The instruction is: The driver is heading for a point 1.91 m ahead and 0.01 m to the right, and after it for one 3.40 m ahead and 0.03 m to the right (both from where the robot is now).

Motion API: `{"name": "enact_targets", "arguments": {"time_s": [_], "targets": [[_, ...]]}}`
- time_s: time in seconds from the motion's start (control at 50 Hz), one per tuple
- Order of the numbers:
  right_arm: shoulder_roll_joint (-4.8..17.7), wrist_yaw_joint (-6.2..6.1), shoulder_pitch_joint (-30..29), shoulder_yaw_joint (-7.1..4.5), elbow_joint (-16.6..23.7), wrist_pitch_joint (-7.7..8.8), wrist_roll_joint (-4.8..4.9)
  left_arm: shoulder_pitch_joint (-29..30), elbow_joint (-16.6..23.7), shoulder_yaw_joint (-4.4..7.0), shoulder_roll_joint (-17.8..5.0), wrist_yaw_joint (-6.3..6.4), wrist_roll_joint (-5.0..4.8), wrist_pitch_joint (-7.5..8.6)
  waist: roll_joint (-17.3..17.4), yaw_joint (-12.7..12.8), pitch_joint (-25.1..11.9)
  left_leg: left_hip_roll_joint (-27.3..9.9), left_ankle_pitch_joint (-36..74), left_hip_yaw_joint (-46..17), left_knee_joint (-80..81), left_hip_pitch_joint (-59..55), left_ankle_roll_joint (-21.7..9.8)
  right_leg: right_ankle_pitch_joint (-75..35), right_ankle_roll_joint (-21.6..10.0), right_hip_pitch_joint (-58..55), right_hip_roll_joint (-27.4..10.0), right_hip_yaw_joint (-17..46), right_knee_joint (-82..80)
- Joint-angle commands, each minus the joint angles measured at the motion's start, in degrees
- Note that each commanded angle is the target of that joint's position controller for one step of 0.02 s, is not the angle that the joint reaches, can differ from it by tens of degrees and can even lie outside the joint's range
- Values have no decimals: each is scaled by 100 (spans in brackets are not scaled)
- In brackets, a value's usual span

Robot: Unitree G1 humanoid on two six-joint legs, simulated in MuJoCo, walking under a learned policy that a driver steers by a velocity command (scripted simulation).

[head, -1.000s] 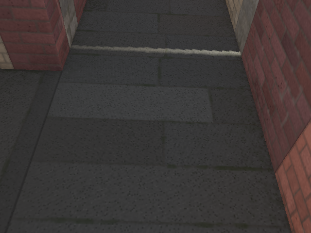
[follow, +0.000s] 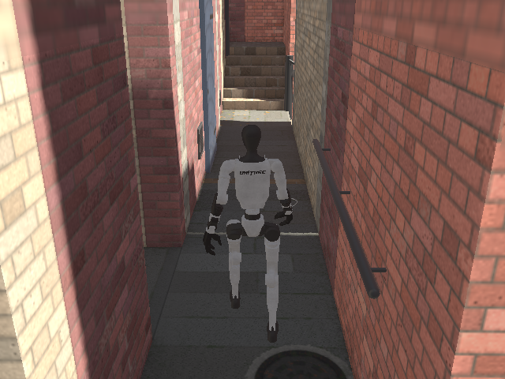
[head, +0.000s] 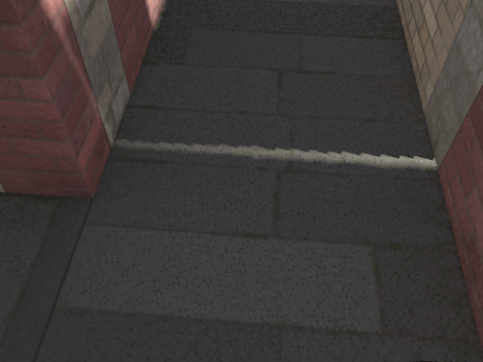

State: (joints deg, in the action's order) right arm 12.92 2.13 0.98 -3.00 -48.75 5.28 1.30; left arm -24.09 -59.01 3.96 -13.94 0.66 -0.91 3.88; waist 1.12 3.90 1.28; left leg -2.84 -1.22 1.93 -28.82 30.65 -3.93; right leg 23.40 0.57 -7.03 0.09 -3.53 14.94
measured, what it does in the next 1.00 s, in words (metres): walks ahead: left foot, then right foot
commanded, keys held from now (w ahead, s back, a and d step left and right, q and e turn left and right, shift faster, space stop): w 1.00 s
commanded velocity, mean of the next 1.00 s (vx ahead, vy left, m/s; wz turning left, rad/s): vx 0.50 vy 0.00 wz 0.00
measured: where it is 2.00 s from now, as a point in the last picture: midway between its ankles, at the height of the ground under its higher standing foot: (246, 221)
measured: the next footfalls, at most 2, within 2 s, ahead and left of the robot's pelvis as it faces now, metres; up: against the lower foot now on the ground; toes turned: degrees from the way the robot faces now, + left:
left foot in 0.02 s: +0.19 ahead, +0.12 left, +0.00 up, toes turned +3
right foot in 0.56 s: +0.50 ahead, -0.10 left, +0.00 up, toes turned -2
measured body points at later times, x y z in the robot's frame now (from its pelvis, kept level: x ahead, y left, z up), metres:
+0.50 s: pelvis +0.29 +0.02 +0.01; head +0.31 +0.01 +0.46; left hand +0.48 +0.26 -0.10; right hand +0.27 -0.26 -0.13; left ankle +0.15 +0.12 -0.72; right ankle +0.47 -0.11 -0.70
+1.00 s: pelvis +0.57 +0.02 +0.02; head +0.59 +0.03 +0.47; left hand +0.55 +0.30 -0.12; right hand +0.78 -0.22 -0.08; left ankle +0.74 +0.17 -0.69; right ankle +0.46 -0.10 -0.72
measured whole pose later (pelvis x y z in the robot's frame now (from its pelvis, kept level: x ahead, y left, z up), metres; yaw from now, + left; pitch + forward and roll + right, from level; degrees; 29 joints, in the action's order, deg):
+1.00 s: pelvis +0.57 +0.02 +0.02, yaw +0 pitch +1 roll -2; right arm 14.6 0.8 1.5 -2.4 -47.8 4.5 1.6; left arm -19.7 -58.3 3.5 -15.9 -0.2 -1.1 4.8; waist 1.7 4.2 1.1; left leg -4.9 0.5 -0.6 -32.1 33.6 -0.8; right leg 16.2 -0.5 -2.1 1.4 -3.1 12.7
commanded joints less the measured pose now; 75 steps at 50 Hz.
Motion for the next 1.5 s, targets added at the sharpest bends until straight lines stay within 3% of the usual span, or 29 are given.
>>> {"name": "enact_targets", "arguments": {"time_s": [0.02, 0.04, 0.06, 0.08, 0.12, 0.18, 0.22, 0.34, 0.44, 0.5, 0.54, 0.56, 0.58, 0.6, 0.62, 0.66, 0.74, 0.9, 1.0, 1.06, 1.08, 1.1, 1.12, 1.14, 1.18, 1.22, 1.32, 1.4, 1.5], "targets": [[1445, -40, 2104, -512, -283, 88, -90, 328, 387, 68, -786, 3, 89, -6, -320, -1361, -1250, -203, -134, -394, -240, -3256, -556, -4389, -545, 1462, -975, 106, 3013], [1802, -64, 2543, -580, -310, 84, -168, -453, 397, -103, -197, -38, 81, 139, 1321, -1117, -2159, -1602, -884, -3057, 155, -5576, -1488, -1099, -161, 3945, 10, 105, 5248], [1382, -77, 2568, -439, -306, 50, -82, -458, 291, -67, -413, -72, -21, 362, 1526, -1086, -2490, -1861, -1741, -4392, 1085, -5578, -1596, 1027, -209, 4611, 133, 980, 6117], [1018, -113, 2172, -344, -272, 45, -10, 220, 473, 25, -805, -82, -194, 464, 1188, -1085, -1623, -1666, -1848, -3687, 1236, -4895, -1241, 798, -303, 5116, -162, 1063, 6581], [746, -111, 1290, -246, -81, 56, -60, 784, 589, 50, -799, -3, -85, 440, 136, -720, -657, -1305, -1085, -2335, 1493, -3119, -893, -201, -306, 4866, -736, 762, 6053], [634, -74, 1013, -207, -128, 126, -95, 520, 493, 39, -406, 50, -1, 143, 331, -293, -223, -946, -1000, -1580, 2074, -1781, -898, -665, -238, 4044, -1022, 756, 5251], [803, -127, 1273, -243, -215, 140, -125, 890, 681, 68, -497, 88, -1, 81, 206, -321, -36, -917, -617, -1306, 2248, -1769, -982, -1128, -127, 4353, -1028, 738, 4788], [962, -277, 1703, -244, -364, 142, -50, 1999, 979, 10, -408, -9, 59, 182, 165, -577, 281, -688, -271, -648, 2434, -2057, -783, -2871, -7, 4472, -749, 459, 2516], [1101, -271, 2186, -303, -543, 13, 4, 2736, 1108, -108, -435, -170, 20, 257, 259, -849, 514, -854, 7, -510, 2198, -2948, -778, -2750, -28, 4385, -568, 312, 1605], [1151, -261, 2100, -342, -541, -63, -44, 2391, 1012, -12, -814, -261, 16, 296, 390, -525, 284, -1050, 1286, -546, 1635, -3503, -616, -2128, -242, 3731, -363, 262, 1396], [1084, -256, 1874, -302, -468, -140, -96, 1086, 583, 192, -1165, -188, -1, 311, 332, 163, -568, -648, 2612, -210, -150, -3442, -362, -2062, -510, 2153, -25, -55, 1236], [805, -254, 2098, -185, -356, -111, -145, 79, 360, 313, -1620, -151, 78, 267, -371, 352, -1457, -368, 1284, 11, -1866, -2402, -151, -2355, -908, 531, -1003, 1098, 1472], [116, -160, 2948, -12, -375, 35, -27, -338, 229, 414, -2021, -190, 127, 237, -1866, -121, -2165, 753, -2541, -226, -3907, -128, 214, -1026, -2075, -1310, -2273, 4041, 897], [563, -194, 2623, -56, -450, 165, 91, -238, 230, 226, -1309, -272, 9, 281, -1472, 132, -1994, 612, -3366, -1036, -4659, 807, 83, 2, -1961, -1384, -2225, 4651, 229], [812, -197, 2095, -91, -278, 236, 173, 200, 351, 161, -1106, -287, -52, 321, -1342, 146, -1173, 292, -2978, -886, -4859, 1386, 9, -166, -1686, -895, -2046, 3771, 173], [1034, -262, 1349, -164, -110, 172, 34, 1219, 672, 11, -659, -297, 101, 337, -439, -86, -425, -237, -2008, -615, -4184, 1023, -1, -1874, -1468, 636, -1652, 2388, 20], [588, -247, 1449, -109, -128, -66, -18, 1151, 572, 15, -836, -207, 149, 298, -557, -399, -202, -598, -1472, -532, -3228, 395, 206, -2377, -1484, 1641, -1385, 1573, -617], [457, -197, 25, -15, 312, -30, -88, 502, 340, 141, -1232, -84, -3, 208, -336, -86, 166, -284, 502, -222, -694, 299, 452, -2434, -1239, 1390, -1212, 768, -828], [693, -103, -391, -44, 541, -15, 64, 456, 251, 159, -1183, -55, -81, 115, -586, -157, 356, -200, -34, -260, -166, 345, 195, -2580, -1037, 556, -1626, 805, -412], [1020, -111, 906, -254, 160, -16, -4, 715, 271, 166, -1241, -9, -98, 40, -498, -898, -315, 157, -327, 67, 95, -1547, -95, -4220, -693, 719, -1275, 372, 1029], [1495, -150, 2020, -437, -158, -63, 32, 705, 398, 16, -861, 5, 56, 18, -143, -1223, -1088, -356, -253, -486, -91, -3079, -352, -3573, -492, 1479, -867, 73, 2650], [2126, -152, 2551, -558, -334, -109, -129, -17, 524, -219, -95, -71, 78, 135, 1494, -847, -1792, -1667, -1234, -3169, 539, -5018, -1269, -635, -114, 3743, 162, 41, 4863], [1615, -78, 2507, -408, -285, -72, -100, 75, 426, -155, -469, -115, -46, 252, 1454, -958, -2194, -1976, -2019, -4575, 1387, -5242, -1459, 988, -188, 4516, 258, 919, 5866], [1302, -39, 1921, -297, -139, 0, -94, 561, 550, -12, -1007, -139, -192, 315, 950, -895, -1287, -1787, -1953, -3688, 1289, -4623, -1171, 691, -333, 5087, -131, 960, 6145], [922, -4, 1162, -180, 2, 52, -139, 1120, 663, 12, -988, -74, -86, 307, 275, -620, -498, -1310, -868, -2318, 1469, -3095, -893, -277, -403, 4752, -659, 751, 5543], [753, 7, 1010, -118, -33, 89, -202, 992, 630, 39, -839, -61, -24, 162, 440, -357, -387, -1063, -339, -1782, 1761, -2414, -808, -733, -379, 4156, -868, 789, 5081], [997, -139, 1345, -122, -283, 67, -199, 1141, 774, 6, -559, -6, 183, -12, 158, -183, -290, -1039, 2920, -789, 1695, -2210, -893, -1324, 43, 4170, -751, 612, 3974], [932, -262, 1488, -37, -406, -32, -231, 1850, 931, -55, -399, -62, 143, 3, 298, -437, -295, -609, 2673, -117, 1616, -2133, -531, -2670, 31, 3640, -501, 390, 2407], [1093, -322, 1526, -67, -601, -209, -113, 2349, 1087, -50, -528, -129, 93, 29, 387, -604, -221, -861, 2681, -420, 1108, -2839, -569, -2276, -90, 3539, -266, 369, 1563]]}}
Velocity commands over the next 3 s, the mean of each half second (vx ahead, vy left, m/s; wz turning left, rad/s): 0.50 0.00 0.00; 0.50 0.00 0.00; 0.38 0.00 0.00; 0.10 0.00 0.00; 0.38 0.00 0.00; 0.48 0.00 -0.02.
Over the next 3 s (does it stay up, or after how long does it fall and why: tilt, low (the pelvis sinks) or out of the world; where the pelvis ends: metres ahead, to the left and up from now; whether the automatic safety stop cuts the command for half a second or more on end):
stays up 1.38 0.11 0.03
